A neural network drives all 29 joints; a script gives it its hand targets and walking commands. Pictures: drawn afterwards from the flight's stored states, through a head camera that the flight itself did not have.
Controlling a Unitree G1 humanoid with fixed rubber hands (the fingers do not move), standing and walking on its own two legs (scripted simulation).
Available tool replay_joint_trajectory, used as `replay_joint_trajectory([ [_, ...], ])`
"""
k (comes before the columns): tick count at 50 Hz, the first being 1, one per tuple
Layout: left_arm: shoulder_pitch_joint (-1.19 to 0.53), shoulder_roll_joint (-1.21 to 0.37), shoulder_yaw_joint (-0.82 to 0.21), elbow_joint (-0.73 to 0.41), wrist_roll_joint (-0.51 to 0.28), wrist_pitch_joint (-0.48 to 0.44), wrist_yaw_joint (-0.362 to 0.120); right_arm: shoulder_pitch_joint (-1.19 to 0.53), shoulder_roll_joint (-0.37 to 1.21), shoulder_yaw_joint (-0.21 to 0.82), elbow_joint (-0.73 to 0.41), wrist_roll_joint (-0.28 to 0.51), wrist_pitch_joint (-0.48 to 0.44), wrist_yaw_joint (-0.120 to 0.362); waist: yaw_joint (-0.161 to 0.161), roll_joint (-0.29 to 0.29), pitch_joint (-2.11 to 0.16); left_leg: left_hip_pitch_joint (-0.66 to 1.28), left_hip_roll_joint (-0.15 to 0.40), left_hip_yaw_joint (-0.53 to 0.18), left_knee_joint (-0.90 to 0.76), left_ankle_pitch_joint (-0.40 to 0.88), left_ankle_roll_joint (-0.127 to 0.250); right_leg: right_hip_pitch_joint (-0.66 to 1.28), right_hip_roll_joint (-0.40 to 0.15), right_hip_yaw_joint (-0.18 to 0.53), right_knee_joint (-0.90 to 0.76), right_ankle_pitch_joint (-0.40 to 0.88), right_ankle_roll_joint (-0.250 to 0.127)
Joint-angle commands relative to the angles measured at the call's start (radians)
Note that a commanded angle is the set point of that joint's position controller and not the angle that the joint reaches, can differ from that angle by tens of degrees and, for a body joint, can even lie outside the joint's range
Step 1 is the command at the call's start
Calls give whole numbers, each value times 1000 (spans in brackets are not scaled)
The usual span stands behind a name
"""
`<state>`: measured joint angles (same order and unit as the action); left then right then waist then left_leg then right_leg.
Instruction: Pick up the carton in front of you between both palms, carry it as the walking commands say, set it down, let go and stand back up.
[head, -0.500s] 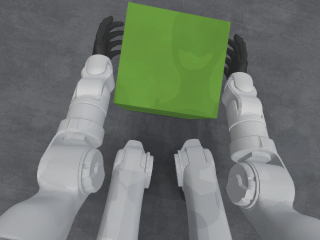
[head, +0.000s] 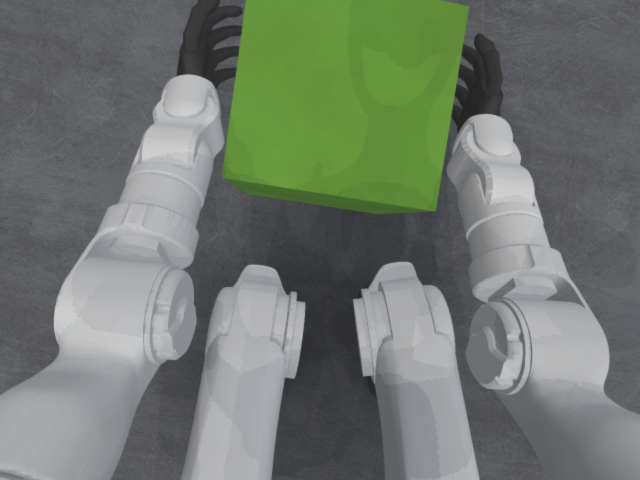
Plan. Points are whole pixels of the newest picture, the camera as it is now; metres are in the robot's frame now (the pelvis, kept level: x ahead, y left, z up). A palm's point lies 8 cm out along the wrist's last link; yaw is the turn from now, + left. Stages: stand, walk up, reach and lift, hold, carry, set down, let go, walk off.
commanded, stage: set down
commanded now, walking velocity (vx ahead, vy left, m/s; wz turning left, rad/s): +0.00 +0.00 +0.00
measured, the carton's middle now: (331, 123) +0.49 -0.02 -0.22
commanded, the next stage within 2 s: none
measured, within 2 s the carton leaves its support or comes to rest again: rests again in 0.90 s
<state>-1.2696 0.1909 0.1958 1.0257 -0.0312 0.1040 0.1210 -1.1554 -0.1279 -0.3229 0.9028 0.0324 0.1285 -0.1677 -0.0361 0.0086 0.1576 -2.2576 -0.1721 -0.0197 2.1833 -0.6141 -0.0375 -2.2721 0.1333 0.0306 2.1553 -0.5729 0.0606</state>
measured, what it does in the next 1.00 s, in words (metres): stands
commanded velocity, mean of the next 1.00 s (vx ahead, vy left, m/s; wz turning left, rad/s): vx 0.00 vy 0.00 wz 0.00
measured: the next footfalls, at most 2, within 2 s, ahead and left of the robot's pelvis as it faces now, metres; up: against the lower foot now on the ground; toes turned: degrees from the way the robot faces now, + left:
none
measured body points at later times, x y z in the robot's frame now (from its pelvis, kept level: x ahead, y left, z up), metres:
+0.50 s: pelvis +0.00 +0.00 -0.01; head +0.34 +0.00 +0.28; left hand +0.53 +0.14 -0.18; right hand +0.50 -0.17 -0.18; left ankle +0.10 +0.11 -0.34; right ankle +0.11 -0.12 -0.34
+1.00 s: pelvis -0.01 +0.00 -0.02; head +0.35 +0.00 +0.25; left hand +0.51 +0.18 -0.21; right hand +0.48 -0.21 -0.21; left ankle +0.10 +0.10 -0.34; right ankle +0.11 -0.11 -0.34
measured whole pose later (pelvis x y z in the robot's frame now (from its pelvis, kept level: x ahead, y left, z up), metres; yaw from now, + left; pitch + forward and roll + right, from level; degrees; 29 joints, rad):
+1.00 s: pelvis -0.01 +0.00 -0.02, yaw +0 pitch +35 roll -1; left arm -1.33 0.35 0.09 1.21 -0.15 0.00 0.07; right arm -1.26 -0.27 -0.26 1.14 0.09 -0.01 -0.09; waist -0.05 0.01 0.34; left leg -2.25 -0.09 0.02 2.24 -0.60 0.01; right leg -2.25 0.06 0.00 2.21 -0.57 0.03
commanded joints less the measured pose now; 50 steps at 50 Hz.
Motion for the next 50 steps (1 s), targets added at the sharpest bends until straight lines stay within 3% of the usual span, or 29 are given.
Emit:
replay_joint_trajectory([
  [1, -492, -897, -259, -76, -19, -9, -224, -653, 840, 373, -120, 8, -27, 237, -18, -10, -1000, 340, -15, 44, -182, 276, 39, 567, 13, -69, -147, 337, -39],
  [5, -540, -847, -245, -10, -3, 2, -238, -630, 798, 299, 3, -44, -14, 252, -58, 2, -871, 292, 1, 26, -202, 192, 45, 503, 5, -61, -151, 266, -54],
  [8, -579, -801, -190, -30, 14, -8, -237, -691, 783, 286, -48, -16, -25, 264, 4, 35, -884, 298, 4, 24, -202, 221, 54, 477, 3, -65, -119, 272, -56],
  [9, -557, -821, -171, -20, 13, -9, -243, -711, 753, 287, -78, -35, -34, 265, -43, 3, -892, 300, -2, 27, -185, 243, 51, 464, 8, -69, -134, 274, -57],
  [11, -559, -796, -160, -8, 35, -15, -244, -699, 775, 273, -36, -36, -31, 262, 15, 8, -840, 288, 5, 34, -176, 249, 56, 443, 9, -46, -129, 265, -58],
  [19, -558, -770, -197, 13, 12, -23, -253, -633, 698, 222, 26, -71, -45, 278, -61, 54, -792, 291, 7, 2, -172, 285, 47, 424, -3, -63, -84, 339, -62],
  [21, -545, -736, -173, 30, 23, -30, -250, -593, 713, 204, 64, -88, -38, 278, -16, 38, -773, 278, 5, 7, -167, 291, 52, 384, 1, -48, -89, 298, -70],
  [23, -523, -698, -175, 42, 19, -24, -250, -569, 683, 173, 73, -109, -32, 283, -72, 38, -735, 283, 7, -5, -178, 264, 48, 408, -10, -57, -92, 307, -63],
  [24, -521, -696, -154, 42, 38, -24, -247, -572, 700, 187, 81, -93, -23, 294, -22, 45, -738, 285, 9, 7, -170, 267, 52, 386, -6, -43, -83, 290, -68],
  [27, -512, -663, -143, 68, 43, -24, -250, -585, 667, 172, 83, -123, -23, 294, -36, -1, -680, 228, 11, -17, -181, 229, 59, 381, -14, -41, -84, 278, -68],
  [28, -528, -669, -145, 70, 33, -21, -253, -557, 641, 138, 104, -128, -30, 286, -81, 29, -678, 240, 11, 0, -177, 181, 52, 366, -2, -59, -91, 237, -74],
  [29, -516, -654, -151, 57, 40, -24, -255, -574, 613, 153, 107, -119, -30, 284, -35, 50, -665, 242, 9, 1, -184, 205, 49, 381, -11, -41, -98, 244, -73],
  [31, -510, -618, -114, 79, 47, -23, -255, -575, 610, 140, 125, -119, -25, 285, -14, 24, -649, 232, 11, 11, -170, 182, 53, 370, -13, -40, -90, 218, -78],
  [32, -524, -613, -132, 98, 44, -24, -256, -555, 615, 141, 122, -125, -24, 284, -62, 13, -638, 226, 24, -6, -180, 144, 58, 374, -10, -58, -79, 202, -65],
  [33, -494, -569, -124, 94, 66, -25, -247, -511, 597, 108, 178, -126, -18, 286, -14, 65, -610, 228, 19, 7, -192, 134, 54, 352, -16, -41, -96, 176, -77],
  [34, -510, -582, -120, 112, 42, -23, -247, -537, 552, 103, 153, -144, -27, 287, -80, 30, -604, 221, 30, -6, -162, 145, 46, 343, -25, -42, -83, 188, -74],
  [35, -472, -544, -92, 127, 76, -19, -249, -495, 546, 78, 172, -150, -26, 282, -40, 31, -603, 232, 29, 2, -168, 151, 45, 346, -24, -38, -96, 185, -71],
  [38, -455, -395, -53, 130, 67, -38, -221, -455, 351, 24, 174, -184, -51, 239, -68, 19, -596, 220, 35, -5, -166, 138, 48, 377, -32, -46, -84, 199, -73],
  [39, -400, -295, -39, 170, 68, -43, -202, -390, 267, -5, 207, -181, -60, 219, -70, 25, -609, 245, 49, 8, -152, 159, 35, 404, -39, -36, -87, 220, -63],
  [40, -362, -131, -1, 138, 70, -59, -165, -348, 121, -24, 188, -172, -75, 186, -22, 23, -620, 265, 50, 22, -156, 168, 36, 421, -47, -41, -85, 211, -51],
  [41, -312, 43, -5, 170, 43, -70, -123, -298, -82, -68, 207, -167, -100, 141, -94, 30, -620, 291, 68, 18, -152, 145, 21, 468, -63, -43, -88, 215, -44],
  [42, -275, 199, 10, 141, 34, -89, -74, -288, -244, -71, 193, -143, -122, 102, -31, 35, -642, 315, 80, 23, -170, 155, 11, 446, -75, -42, -91, 202, -39],
  [43, -274, 265, 18, 136, 22, -100, -51, -276, -244, -41, 193, -92, -128, 83, -10, 31, -681, 308, 82, 20, -157, 200, 14, 463, -76, -19, -90, 233, -44],
  [44, -276, 269, -36, 176, -41, -105, -42, -313, -227, 1, 203, -17, -141, 78, -34, -23, -692, 331, 88, 7, -170, 200, 8, 456, -91, -39, -94, 254, -34],
  [45, -274, 257, -57, 153, -80, -118, -41, -313, -246, 38, 176, 25, -155, 67, -24, 25, -712, 321, 95, 18, -151, 199, 4, 483, -97, -23, -97, 276, -47],
  [46, -259, 265, -83, 141, -110, -130, -42, -313, -254, 53, 151, 46, -165, 63, -16, -22, -739, 335, 101, -3, -128, 248, 10, 449, -106, -18, -83, 307, -46],
  [47, -311, 271, -117, 86, -134, -137, -47, -328, -224, 87, 126, 93, -169, 70, -57, -22, -789, 349, 115, -18, -108, 271, 21, 489, -104, -10, -90, 349, -47],
  [48, -302, 246, -140, 75, -148, -134, -49, -308, -266, 80, 150, 96, -169, 73, -33, 37, -819, 364, 113, 0, -128, 286, 14, 480, -98, -15, -80, 337, -54],
  [50, -336, 252, -185, 8, -201, -134, -56, -284, -255, 120, 126, 117, -179, 77, -102, -2, -851, 411, 123, -17, -118, 310, 10, 495, -110, -29, -89, 366, -49],
])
